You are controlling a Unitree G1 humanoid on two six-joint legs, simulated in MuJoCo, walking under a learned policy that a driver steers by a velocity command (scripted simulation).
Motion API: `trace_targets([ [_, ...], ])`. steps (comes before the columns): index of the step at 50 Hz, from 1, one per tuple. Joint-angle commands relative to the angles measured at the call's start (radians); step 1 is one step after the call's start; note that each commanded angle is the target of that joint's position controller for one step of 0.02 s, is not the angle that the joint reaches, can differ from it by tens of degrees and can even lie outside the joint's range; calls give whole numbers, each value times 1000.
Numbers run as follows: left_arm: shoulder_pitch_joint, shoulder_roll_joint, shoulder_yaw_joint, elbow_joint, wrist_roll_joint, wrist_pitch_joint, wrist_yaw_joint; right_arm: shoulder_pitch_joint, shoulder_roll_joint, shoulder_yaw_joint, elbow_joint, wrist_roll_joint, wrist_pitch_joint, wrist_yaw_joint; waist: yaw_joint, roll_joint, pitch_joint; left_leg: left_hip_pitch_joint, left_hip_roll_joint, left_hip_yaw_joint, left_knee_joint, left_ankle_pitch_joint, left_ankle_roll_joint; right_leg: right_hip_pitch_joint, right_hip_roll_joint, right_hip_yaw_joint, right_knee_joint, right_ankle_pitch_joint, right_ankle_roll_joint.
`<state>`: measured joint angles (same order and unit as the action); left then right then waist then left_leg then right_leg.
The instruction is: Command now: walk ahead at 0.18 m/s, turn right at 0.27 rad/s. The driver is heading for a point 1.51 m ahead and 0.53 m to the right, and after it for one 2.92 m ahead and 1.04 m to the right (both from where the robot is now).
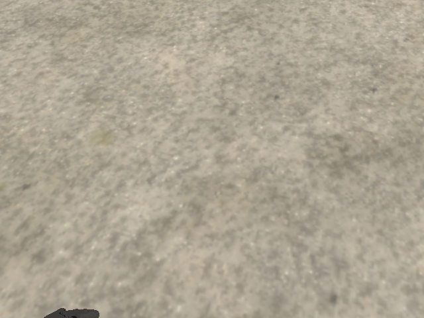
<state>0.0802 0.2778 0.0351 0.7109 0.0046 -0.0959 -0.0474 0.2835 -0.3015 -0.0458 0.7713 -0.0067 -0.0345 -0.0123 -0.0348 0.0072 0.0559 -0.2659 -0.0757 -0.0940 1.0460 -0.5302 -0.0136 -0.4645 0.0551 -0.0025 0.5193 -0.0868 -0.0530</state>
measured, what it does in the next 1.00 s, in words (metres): steps on the spot, turning right: left foot, then right foot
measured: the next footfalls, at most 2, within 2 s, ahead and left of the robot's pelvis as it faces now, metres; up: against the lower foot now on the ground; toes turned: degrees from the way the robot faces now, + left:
left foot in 0.36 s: +0.18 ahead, +0.13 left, +0.00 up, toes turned -18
right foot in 0.78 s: +0.07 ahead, -0.11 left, +0.00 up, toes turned -29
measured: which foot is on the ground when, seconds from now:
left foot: up 0.00-0.34, down 0.36-0.78, up 0.80-1.00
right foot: down 0.00-0.36, up 0.38-0.76, down 0.78-1.00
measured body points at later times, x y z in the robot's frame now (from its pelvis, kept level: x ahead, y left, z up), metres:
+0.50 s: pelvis +0.09 +0.04 +0.02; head +0.13 +0.05 +0.47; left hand +0.31 +0.28 -0.09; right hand +0.16 -0.27 -0.06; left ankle +0.15 +0.14 -0.72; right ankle +0.05 -0.09 -0.65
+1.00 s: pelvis +0.08 -0.01 +0.02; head +0.10 -0.05 +0.47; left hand +0.37 +0.14 -0.05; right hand +0.04 -0.33 -0.09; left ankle +0.17 +0.12 -0.65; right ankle +0.04 -0.09 -0.72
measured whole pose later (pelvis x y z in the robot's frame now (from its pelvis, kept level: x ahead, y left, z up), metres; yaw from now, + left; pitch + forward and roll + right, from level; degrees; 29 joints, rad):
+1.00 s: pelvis +0.08 -0.01 +0.02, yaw -34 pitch +2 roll +2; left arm 0.18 0.31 0.06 0.62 0.00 0.03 0.02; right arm 0.13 -0.33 -0.09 0.71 -0.01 0.01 -0.04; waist 0.00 0.03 0.05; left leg -0.54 0.00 -0.04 1.04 -0.37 -0.09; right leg -0.28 0.05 0.09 0.46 -0.21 -0.05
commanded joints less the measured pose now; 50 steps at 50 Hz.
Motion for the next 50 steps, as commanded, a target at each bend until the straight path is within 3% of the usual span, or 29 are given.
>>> trace_targets([
  [1, 87, 158, 45, -57, -16, 30, 12, -10, -152, -36, -92, 12, 7, -6, 67, -29, -198, -384, 72, -12, 250, -7, -40, 452, -328, 444, -151, 308, -240],
  [2, 70, 158, 45, -63, -10, 37, 19, -32, -148, -40, -102, 3, 21, -15, 48, -20, -159, -348, 97, -15, 181, 34, -36, 344, -303, 415, -180, 248, -220],
  [3, 57, 164, 49, -65, -4, 47, 23, -22, -125, -37, -107, 1, 30, -21, 24, -49, -133, -296, 100, -8, 103, 52, -36, 261, -265, 395, -207, 197, -203],
  [6, 48, 179, 63, -75, 3, 64, 37, 5, -78, -27, -98, -4, 32, -35, 9, -123, -163, -207, 72, 21, -83, 89, -55, 188, -215, 338, -215, 244, -201],
  [9, 52, 195, 75, -81, -14, 84, 56, -30, -80, -27, -102, -3, 35, -36, 20, -118, -208, -159, 60, 6, -192, 201, -68, 175, -198, 349, -208, 121, -183],
  [12, 55, 193, 78, -85, -18, 105, 65, -85, -79, -28, -121, 1, 33, -30, 38, -139, -179, -134, 45, -3, -288, 235, -68, 149, -178, 396, -213, -67, -161],
  [14, 65, 192, 79, -87, -18, 115, 67, -105, -83, -30, -131, 6, 20, -23, 46, -158, -166, -116, 36, -7, -369, 228, -59, 171, -176, 440, -192, -85, -151],
  [17, 58, 174, 74, -94, -29, 130, 73, -55, -96, -42, -118, 11, -4, -12, 7, -158, -157, 31, 51, 5, -642, 360, -20, 165, -133, 462, -109, -54, -95],
  [18, 91, 133, 62, -96, -26, 131, 73, -32, -154, -57, -121, -3, -6, -16, 17, -77, -183, 139, 197, -100, -699, 388, 33, 93, -82, 408, -1, -197, -44],
  [19, 129, 88, 52, -117, -22, 125, 69, -80, -239, -75, -134, -30, 9, -23, 75, 201, -144, 182, 397, -329, -738, 542, 167, -96, 74, 203, 198, -447, 21],
  [20, 127, 167, 73, -117, -12, 112, 68, -77, -199, -70, -140, -52, 11, -19, 47, 251, -148, 123, 494, -431, -752, 631, 275, -137, 49, 137, 443, -546, 68],
  [21, 148, 214, 92, -97, -18, 113, 66, -113, -145, -53, -156, -42, 10, -22, 57, 168, -137, 110, 457, -355, -735, 643, 271, -134, 15, 150, 562, -493, 89],
  [22, 169, 210, 98, -73, -24, 125, 69, -154, -114, -46, -161, -25, 10, -24, 70, 120, -116, 106, 388, -248, -715, 632, 226, -141, 3, 136, 616, -437, 109],
  [24, 175, 167, 89, -64, -23, 147, 74, -176, -98, -38, -163, -5, 14, -28, 61, 117, -95, 122, 334, -137, -699, 676, 198, -173, -10, 115, 692, -359, 143],
  [26, 127, 132, 77, -94, -31, 151, 69, -150, -105, -41, -154, -11, 24, -33, 37, 138, -88, 143, 308, -63, -707, 711, 208, -176, -24, 64, 634, -314, 162],
  [28, 74, 115, 67, -126, -33, 148, 63, -114, -120, -50, -143, -13, 35, -38, 4, 161, -106, 209, 329, -47, -703, 726, 227, -176, -49, 47, 536, -306, 173],
  [31, 52, 100, 57, -150, -27, 147, 48, -123, -158, -66, -141, -7, 44, -34, -7, 175, -132, 198, 356, -4, -699, 735, 234, -62, -78, 8, 383, -314, 161],
  [35, 64, 123, 66, -163, -27, 157, 32, -130, -182, -79, -129, 13, 42, -17, -1, 189, -133, 180, 385, 25, -672, 727, 224, 56, -69, -46, 204, -291, 118],
  [37, 113, 120, 73, -151, -26, 160, 25, -153, -184, -81, -123, 33, 40, -14, 39, 175, -133, 151, 377, 60, -607, 694, 180, 159, -51, -74, 19, -170, 70],
  [38, 151, 133, 82, -137, -23, 160, 29, -127, -161, -76, -108, 39, 36, -13, 53, 142, -139, 98, 348, 101, -539, 619, 128, 260, -32, -64, -87, -70, 37],
  [39, 188, 196, 102, -135, -24, 157, 40, -79, -118, -66, -94, 18, 31, -8, 49, -16, -158, -57, 281, 190, -364, 424, 38, 429, -122, 88, -142, 180, -14],
  [40, 190, 318, 123, -163, -15, 152, 56, -94, -49, -38, -146, -44, 29, -3, 21, -350, -157, -370, 134, 235, -60, -134, -69, 561, -394, 455, -107, 598, -180],
  [41, 218, 279, 111, -170, 23, 129, 43, -199, -103, -54, -169, -23, 25, -14, 120, -249, -222, -415, 91, 69, 104, -177, -72, 483, -452, 520, -148, 511, -317],
  [42, 181, 253, 100, -161, 26, 110, 40, -220, -133, -64, -166, 4, 30, -20, 97, -168, -171, -422, 111, 36, 156, -99, -59, 440, -391, 432, -165, 405, -280],
  [43, 124, 226, 95, -157, 6, 103, 46, -205, -133, -69, -153, 7, 35, -27, 66, -132, -136, -429, 122, 25, 135, -8, -52, 410, -330, 370, -165, 312, -221],
  [44, 86, 196, 84, -162, -13, 105, 53, -190, -134, -72, -137, 0, 40, -34, 51, -118, -123, -423, 128, 18, 109, 49, -56, 391, -298, 340, -165, 276, -186],
  [45, 59, 192, 78, -166, -18, 109, 60, -171, -134, -74, -134, -7, 42, -36, 33, -129, -122, -382, 116, 22, 107, 101, -65, 348, -274, 318, -167, 292, -177],
  [50, 62, 175, 68, -159, -8, 117, 79, -147, -88, -57, -117, 5, 35, -24, 34, -137, -161, -302, 91, 34, -89, 201, -84, 364, -240, 295, -157, 232, -170],
])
